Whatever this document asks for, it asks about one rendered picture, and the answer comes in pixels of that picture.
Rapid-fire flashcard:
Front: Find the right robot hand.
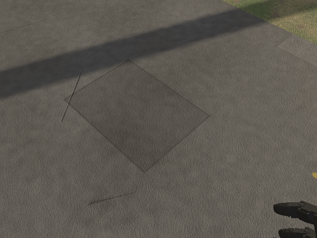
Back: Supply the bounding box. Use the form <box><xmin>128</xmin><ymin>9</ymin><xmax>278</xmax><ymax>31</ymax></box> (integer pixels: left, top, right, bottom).
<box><xmin>273</xmin><ymin>200</ymin><xmax>317</xmax><ymax>238</ymax></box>

